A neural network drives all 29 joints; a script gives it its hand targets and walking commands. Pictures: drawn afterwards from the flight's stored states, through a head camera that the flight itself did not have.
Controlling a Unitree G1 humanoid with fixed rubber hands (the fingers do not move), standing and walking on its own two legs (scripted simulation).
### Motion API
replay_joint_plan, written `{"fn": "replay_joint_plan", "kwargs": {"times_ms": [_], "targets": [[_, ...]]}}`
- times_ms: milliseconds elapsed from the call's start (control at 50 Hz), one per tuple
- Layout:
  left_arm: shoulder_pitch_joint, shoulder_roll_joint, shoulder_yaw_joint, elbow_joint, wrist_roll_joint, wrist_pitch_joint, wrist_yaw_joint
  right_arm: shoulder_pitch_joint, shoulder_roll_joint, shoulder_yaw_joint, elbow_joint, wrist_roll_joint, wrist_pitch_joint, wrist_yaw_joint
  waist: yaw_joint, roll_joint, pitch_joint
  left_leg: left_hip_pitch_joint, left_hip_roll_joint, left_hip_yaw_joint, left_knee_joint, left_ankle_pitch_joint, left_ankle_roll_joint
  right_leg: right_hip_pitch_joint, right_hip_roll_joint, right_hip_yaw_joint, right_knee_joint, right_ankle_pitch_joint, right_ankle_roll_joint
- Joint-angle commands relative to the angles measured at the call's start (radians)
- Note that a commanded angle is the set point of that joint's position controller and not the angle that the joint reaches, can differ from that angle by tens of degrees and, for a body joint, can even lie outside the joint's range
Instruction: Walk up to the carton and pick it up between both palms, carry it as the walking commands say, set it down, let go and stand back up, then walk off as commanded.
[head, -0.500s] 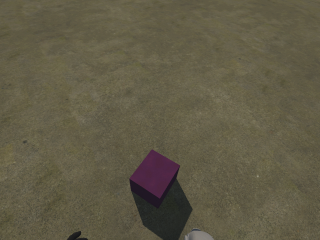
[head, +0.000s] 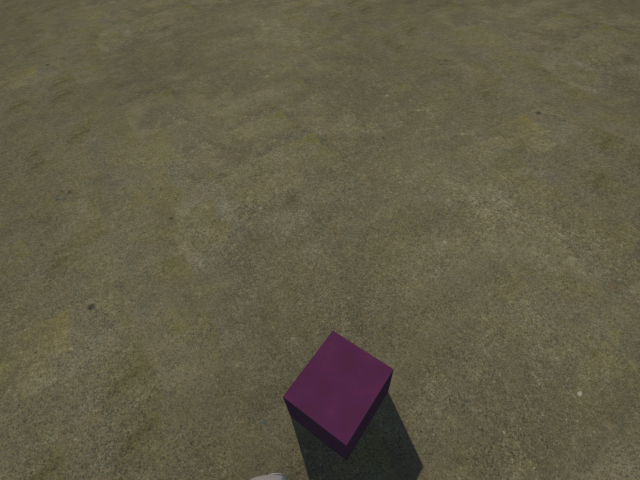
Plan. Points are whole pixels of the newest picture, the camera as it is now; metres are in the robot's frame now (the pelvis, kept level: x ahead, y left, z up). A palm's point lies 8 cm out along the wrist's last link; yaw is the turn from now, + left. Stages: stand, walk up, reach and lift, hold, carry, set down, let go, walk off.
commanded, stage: walk up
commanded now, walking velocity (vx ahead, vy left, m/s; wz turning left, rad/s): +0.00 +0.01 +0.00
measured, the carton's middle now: (339, 393) +0.45 +0.02 -0.69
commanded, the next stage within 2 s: none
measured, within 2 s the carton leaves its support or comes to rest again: neither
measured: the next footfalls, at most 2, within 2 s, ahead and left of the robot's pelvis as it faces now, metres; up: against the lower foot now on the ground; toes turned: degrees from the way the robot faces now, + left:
left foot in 0.04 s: +0.11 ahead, +0.13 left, +0.00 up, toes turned +7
left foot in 0.58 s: +0.10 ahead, +0.29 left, +0.00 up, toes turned -11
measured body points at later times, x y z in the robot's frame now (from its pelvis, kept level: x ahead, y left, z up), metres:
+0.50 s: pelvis +0.02 +0.09 -0.01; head +0.07 +0.05 +0.43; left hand +0.00 +0.39 -0.13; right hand +0.10 -0.18 -0.16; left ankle +0.04 +0.27 -0.70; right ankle +0.00 -0.12 -0.75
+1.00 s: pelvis +0.06 +0.19 +0.00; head +0.07 +0.16 +0.45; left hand +0.30 +0.37 -0.11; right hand +0.00 -0.05 -0.16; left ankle +0.11 +0.33 -0.70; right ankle +0.04 +0.11 -0.75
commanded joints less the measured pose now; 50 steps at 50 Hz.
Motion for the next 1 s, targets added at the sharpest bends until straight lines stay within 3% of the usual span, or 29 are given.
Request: {"fn": "replay_joint_plan", "kwargs": {"times_ms": [0, 20, 60, 80, 140, 200, 220, 240, 260, 280, 320, 360, 400, 440, 480, 520, 560, 580, 600, 660, 740, 780, 800, 840, 860, 880, 900, 940, 980], "targets": [[0.003, 0.130, 0.033, -0.038, -0.009, 0.014, 0.014, 0.132, -0.091, -0.020, 0.024, -0.010, -0.026, -0.023, -0.039, -0.074, -0.122, 0.273, 0.052, -0.021, -0.282, 0.228, 0.020, -0.054, -0.118, 0.080, 0.064, 0.215, -0.041], [0.075, 0.059, 0.020, -0.005, -0.003, 0.021, 0.015, 0.124, -0.095, -0.021, 0.012, -0.016, -0.037, -0.026, -0.009, 0.022, -0.152, 0.344, 0.131, -0.084, -0.243, 0.413, 0.035, -0.128, -0.056, 0.061, 0.084, 0.032, -0.021], [0.099, 0.054, 0.026, -0.026, 0.005, 0.049, 0.026, 0.117, -0.143, -0.023, 0.007, -0.018, -0.038, -0.027, 0.001, 0.152, -0.146, 0.307, 0.288, -0.279, -0.355, 0.269, 0.098, -0.194, 0.018, 0.079, 0.278, -0.272, 0.019], [0.037, 0.092, 0.045, -0.034, -0.003, 0.073, 0.028, 0.069, -0.172, -0.034, -0.008, -0.013, -0.025, -0.040, -0.016, 0.170, -0.002, 0.167, 0.323, -0.270, -0.326, 0.535, 0.171, -0.218, 0.049, 0.095, 0.405, -0.340, 0.012], [0.039, 0.070, 0.026, 0.004, -0.003, 0.068, 0.003, -0.021, -0.120, -0.027, -0.026, -0.019, -0.017, -0.039, -0.001, 0.189, -0.044, 0.061, 0.184, -0.183, -0.455, -0.250, 0.108, -0.140, 0.011, 0.149, 0.335, -0.222, 0.009], [-0.003, 0.137, 0.024, -0.007, 0.020, 0.058, 0.018, -0.035, -0.114, -0.043, -0.047, -0.026, 0.000, -0.043, 0.004, 0.173, -0.073, 0.089, 0.175, -0.080, -0.401, -0.279, 0.067, -0.145, 0.042, 0.108, 0.305, -0.205, 0.003], [0.213, 0.192, 0.060, 0.101, 0.015, 0.088, 0.063, -0.132, -0.171, -0.068, -0.079, -0.059, 0.053, 0.006, 0.077, 0.325, -0.010, 0.023, 0.041, 0.173, -0.176, -0.327, 0.007, -0.069, -0.047, 0.120, 0.133, -0.219, -0.021], [0.278, 0.260, 0.080, 0.136, 0.037, 0.101, 0.078, -0.138, -0.102, -0.066, -0.099, -0.082, 0.063, 0.002, 0.123, 0.055, 0.052, -0.156, -0.040, 0.221, 0.055, -0.401, -0.036, -0.053, -0.122, 0.294, 0.003, -0.234, -0.034], [0.211, 0.362, 0.083, 0.086, 0.043, 0.102, 0.094, -0.104, -0.049, -0.037, -0.162, -0.068, 0.068, 0.005, 0.090, -0.206, 0.071, -0.329, -0.065, 0.091, 0.335, -0.360, -0.073, -0.122, -0.390, 0.796, -0.194, -0.276, -0.125], [0.075, 0.405, 0.103, 0.038, 0.032, 0.091, 0.102, -0.047, -0.086, -0.032, -0.185, -0.061, 0.079, 0.016, 0.030, -0.207, 0.131, -0.287, 0.008, -0.114, 0.535, -0.265, -0.056, -0.282, -0.494, 0.843, -0.208, -0.322, -0.174], [-0.064, 0.343, 0.091, 0.001, 0.027, 0.071, 0.089, -0.032, -0.074, -0.048, -0.201, -0.061, 0.059, 0.027, -0.005, -0.185, 0.064, -0.178, 0.028, -0.174, 0.607, -0.123, -0.042, -0.369, -0.401, 0.717, -0.207, -0.481, -0.143], [-0.080, 0.277, 0.084, -0.002, 0.025, 0.061, 0.065, -0.037, -0.067, -0.022, -0.228, -0.036, 0.046, 0.042, -0.026, -0.343, 0.001, -0.129, 0.038, -0.145, 0.430, -0.100, -0.036, -0.319, -0.239, 0.543, -0.161, -0.336, -0.058], [-0.082, 0.252, 0.090, -0.033, 0.032, 0.061, 0.053, -0.038, -0.045, -0.016, -0.240, -0.030, 0.040, 0.049, -0.001, -0.347, -0.065, -0.103, 0.004, -0.085, 0.287, -0.129, -0.053, -0.212, -0.153, 0.405, -0.067, -0.071, -0.032], [-0.016, 0.275, 0.102, -0.043, 0.047, 0.048, 0.056, -0.042, -0.067, -0.006, -0.266, -0.017, 0.041, 0.043, 0.027, -0.412, -0.105, -0.117, -0.010, -0.055, 0.158, -0.251, -0.051, -0.107, -0.190, 0.411, 0.038, 0.392, -0.064], [0.034, 0.285, 0.092, -0.037, 0.051, 0.057, 0.054, -0.028, -0.083, -0.016, -0.261, -0.010, 0.037, 0.031, 0.038, -0.399, -0.175, 0.023, -0.016, -0.040, -0.008, -0.262, -0.056, -0.091, -0.182, 0.408, 0.097, 0.441, -0.055], [-0.006, 0.283, 0.091, -0.108, 0.043, 0.059, 0.055, 0.062, -0.129, -0.039, -0.237, -0.022, 0.027, 0.023, -0.018, -0.232, -0.229, 0.207, -0.049, 0.062, -0.227, -0.140, -0.037, -0.217, -0.071, 0.287, 0.263, 0.335, -0.029], [0.063, 0.160, 0.065, -0.154, 0.048, 0.070, 0.063, 0.154, -0.318, -0.072, -0.232, -0.039, 0.032, 0.009, -0.041, 0.327, -0.336, 0.415, 0.309, -0.230, -0.266, 0.421, 0.076, -0.544, 0.102, 0.145, 0.658, -0.492, 0.067], [0.026, 0.211, 0.067, -0.144, 0.046, 0.077, 0.075, 0.146, -0.283, -0.060, -0.251, -0.029, 0.030, 0.014, -0.056, 0.185, -0.314, 0.372, 0.339, -0.159, -0.270, 0.531, 0.137, -0.561, 0.055, 0.134, 0.833, -0.489, 0.075], [-0.036, 0.190, 0.066, -0.155, 0.031, 0.075, 0.073, 0.085, -0.254, -0.054, -0.252, -0.042, 0.023, 0.004, -0.061, 0.256, -0.252, 0.301, 0.339, -0.144, -0.245, 0.580, 0.202, -0.565, 0.047, 0.126, 0.871, -0.449, 0.066], [-0.128, 0.216, 0.079, -0.212, 0.018, 0.067, 0.032, 0.090, -0.189, -0.043, -0.224, -0.046, 0.011, 0.001, -0.046, 0.225, -0.119, 0.205, 0.228, -0.052, -0.271, 0.350, 0.140, -0.497, -0.007, 0.128, 0.744, -0.356, 0.046], [-0.078, 0.166, 0.062, -0.199, 0.009, 0.049, 0.013, 0.039, -0.165, -0.035, -0.235, -0.037, 0.017, -0.012, 0.008, 0.117, -0.180, 0.303, 0.194, 0.027, -0.144, 0.582, 0.135, -0.295, 0.040, 0.050, 0.396, -0.181, 0.017], [-0.041, 0.176, 0.059, -0.192, 0.012, 0.047, 0.014, 0.072, -0.173, -0.034, -0.224, -0.036, 0.019, -0.002, 0.013, 0.148, -0.185, 0.183, 0.145, 0.071, -0.105, 0.265, 0.103, -0.067, 0.036, 0.042, 0.119, 0.011, 0.013], [-0.032, 0.237, 0.080, -0.189, 0.014, 0.046, 0.017, 0.068, -0.153, -0.027, -0.217, -0.029, 0.020, 0.007, 0.053, 0.032, -0.164, 0.031, 0.092, 0.079, -0.031, 0.110, 0.069, 0.110, 0.009, 0.082, 0.050, 0.045, 0.006], [0.023, 0.362, 0.092, -0.196, 0.034, 0.034, 0.035, 0.109, -0.077, -0.013, -0.245, -0.016, 0.016, 0.011, 0.059, -0.366, -0.144, -0.251, -0.001, 0.040, 0.301, -0.471, -0.033, 0.219, -0.478, 0.551, -0.086, 0.764, -0.132], [-0.035, 0.302, 0.080, -0.182, 0.028, 0.038, 0.035, 0.095, -0.081, -0.012, -0.218, -0.014, 0.025, 0.003, 0.062, -0.224, -0.131, -0.179, 0.003, -0.062, 0.346, -0.436, -0.037, 0.115, -0.442, 0.444, -0.085, 0.722, -0.183], [-0.106, 0.275, 0.073, -0.186, 0.027, 0.036, 0.033, 0.090, -0.089, -0.005, -0.208, -0.016, 0.034, 0.003, 0.035, -0.280, -0.055, -0.137, 0.048, -0.073, 0.376, -0.369, -0.035, 0.009, -0.382, 0.390, -0.095, 0.506, -0.220], [-0.210, 0.199, 0.061, -0.220, 0.027, 0.038, 0.022, 0.090, -0.093, -0.006, -0.185, -0.020, 0.027, 0.002, 0.019, -0.236, -0.083, -0.045, 0.057, -0.085, 0.306, -0.315, -0.033, -0.061, -0.266, 0.327, -0.166, 0.235, -0.175], [-0.306, 0.190, 0.048, -0.217, 0.023, 0.061, 0.015, 0.119, -0.124, -0.017, -0.159, 0.007, 0.017, 0.020, -0.024, -0.353, -0.083, -0.024, 0.029, -0.007, 0.235, -0.273, -0.046, -0.040, -0.104, 0.160, -0.154, 0.128, -0.133], [-0.326, 0.185, 0.040, -0.216, 0.012, 0.061, 0.012, 0.139, -0.135, -0.019, -0.135, -0.002, 0.015, 0.014, -0.030, -0.230, -0.091, -0.021, 0.012, 0.018, 0.218, -0.196, -0.043, -0.034, -0.108, 0.127, -0.163, 0.085, -0.121]]}}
